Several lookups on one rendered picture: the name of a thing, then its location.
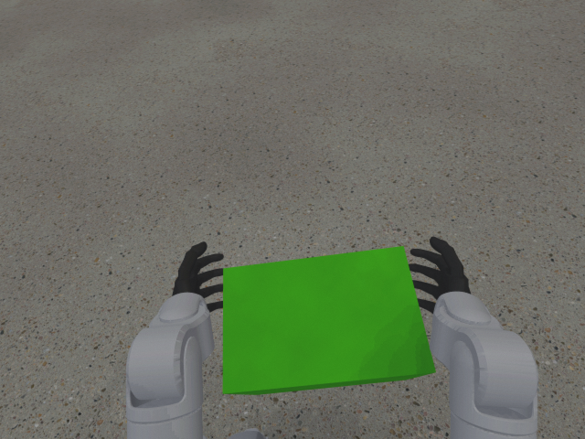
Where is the carton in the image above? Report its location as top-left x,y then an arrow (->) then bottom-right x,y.
223,246 -> 436,395

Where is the robot left forearm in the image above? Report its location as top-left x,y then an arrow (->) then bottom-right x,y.
126,293 -> 215,439

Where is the left robot hand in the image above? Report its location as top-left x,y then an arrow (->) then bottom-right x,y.
172,241 -> 224,313

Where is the robot right forearm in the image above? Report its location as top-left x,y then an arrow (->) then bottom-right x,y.
430,292 -> 538,439

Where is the right robot hand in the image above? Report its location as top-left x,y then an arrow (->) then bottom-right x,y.
409,237 -> 471,313

